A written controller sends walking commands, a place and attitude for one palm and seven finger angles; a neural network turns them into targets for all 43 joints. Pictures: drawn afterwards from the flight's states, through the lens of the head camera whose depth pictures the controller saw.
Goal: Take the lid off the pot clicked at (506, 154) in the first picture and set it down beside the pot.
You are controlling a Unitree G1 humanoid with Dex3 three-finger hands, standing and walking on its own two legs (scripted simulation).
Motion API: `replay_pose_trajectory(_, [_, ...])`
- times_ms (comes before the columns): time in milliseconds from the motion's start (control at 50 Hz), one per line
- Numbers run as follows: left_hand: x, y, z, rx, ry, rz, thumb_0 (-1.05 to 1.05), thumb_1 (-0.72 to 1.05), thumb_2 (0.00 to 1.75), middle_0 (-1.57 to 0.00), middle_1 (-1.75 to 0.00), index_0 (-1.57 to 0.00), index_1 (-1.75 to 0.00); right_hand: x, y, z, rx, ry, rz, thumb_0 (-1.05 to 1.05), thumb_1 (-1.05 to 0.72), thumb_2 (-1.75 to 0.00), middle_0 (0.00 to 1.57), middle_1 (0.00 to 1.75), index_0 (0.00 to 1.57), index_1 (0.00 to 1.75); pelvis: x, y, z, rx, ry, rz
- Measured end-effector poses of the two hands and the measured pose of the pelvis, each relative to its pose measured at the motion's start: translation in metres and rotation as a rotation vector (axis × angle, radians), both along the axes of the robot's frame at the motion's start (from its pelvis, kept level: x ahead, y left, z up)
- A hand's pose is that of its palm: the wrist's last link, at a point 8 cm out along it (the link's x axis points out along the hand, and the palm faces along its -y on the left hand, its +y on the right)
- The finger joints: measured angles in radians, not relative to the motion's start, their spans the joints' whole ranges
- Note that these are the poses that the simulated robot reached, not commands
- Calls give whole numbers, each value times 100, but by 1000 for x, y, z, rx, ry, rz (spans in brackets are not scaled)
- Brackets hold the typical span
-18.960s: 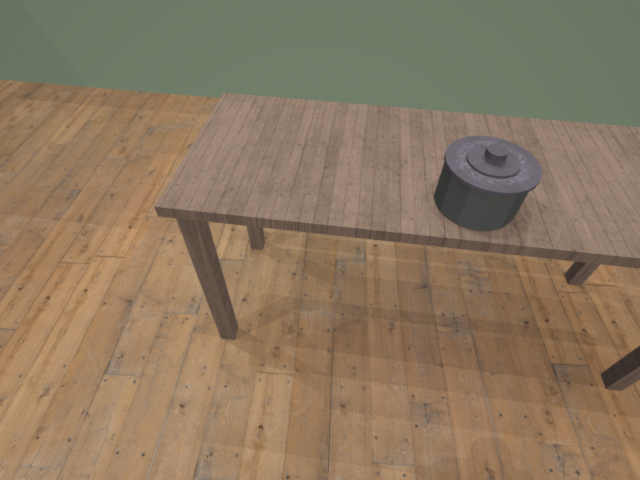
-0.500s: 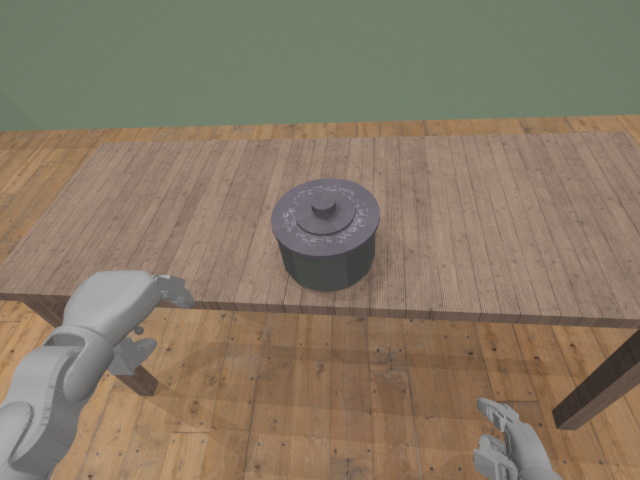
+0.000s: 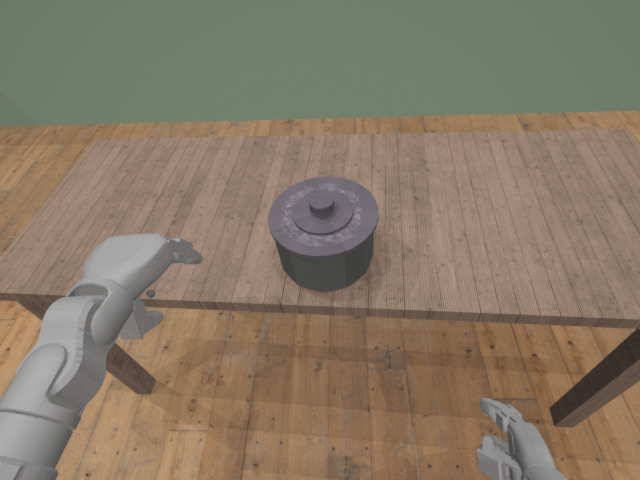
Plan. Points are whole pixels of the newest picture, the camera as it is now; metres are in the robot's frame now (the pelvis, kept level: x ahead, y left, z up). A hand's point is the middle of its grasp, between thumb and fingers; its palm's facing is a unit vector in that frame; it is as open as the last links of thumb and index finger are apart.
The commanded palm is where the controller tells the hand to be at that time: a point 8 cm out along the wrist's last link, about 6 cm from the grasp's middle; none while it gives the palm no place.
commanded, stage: move the open hand above the knob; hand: left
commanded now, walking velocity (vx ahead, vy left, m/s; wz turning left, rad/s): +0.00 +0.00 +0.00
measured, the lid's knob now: (321, 203) +0.53 +0.05 +0.02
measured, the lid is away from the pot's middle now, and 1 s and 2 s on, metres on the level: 0.00 0.00 0.00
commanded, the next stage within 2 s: none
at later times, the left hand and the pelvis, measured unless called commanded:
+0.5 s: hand (219, 249) +0.38 +0.17 +0.09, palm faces -0.25 -0.05 -0.97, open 10.1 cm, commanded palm +0.36 +0.17 +0.15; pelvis +0.02 -0.01 +0.00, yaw -1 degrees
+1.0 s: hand (255, 222) +0.43 +0.14 +0.08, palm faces -0.27 -0.06 -0.96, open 10.1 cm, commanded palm +0.43 +0.12 +0.15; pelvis +0.02 -0.02 -0.01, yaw -1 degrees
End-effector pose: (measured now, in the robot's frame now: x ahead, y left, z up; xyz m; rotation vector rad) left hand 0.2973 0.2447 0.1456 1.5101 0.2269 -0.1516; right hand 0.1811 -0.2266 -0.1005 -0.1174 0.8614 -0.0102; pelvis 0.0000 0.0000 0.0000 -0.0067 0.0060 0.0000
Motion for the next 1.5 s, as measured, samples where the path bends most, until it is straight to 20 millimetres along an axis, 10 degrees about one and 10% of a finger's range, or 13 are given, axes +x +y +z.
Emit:
replay_pose_trajectory(960, [123,-102,-4,-24,20,-83,0,-26,135,-84,-9,-83,-9,-7,-30,-17,17,100,-101,1,-91,-90,20,30,20,30,22,-17,-5,18,75,-15])
replay_pose_trajectory(1500, [198,-184,1,-14,67,-87,0,-26,135,-84,-9,-83,-9,-108,-39,-42,-17,332,-265,1,-91,-90,20,30,20,30,24,-11,-7,22,148,-44])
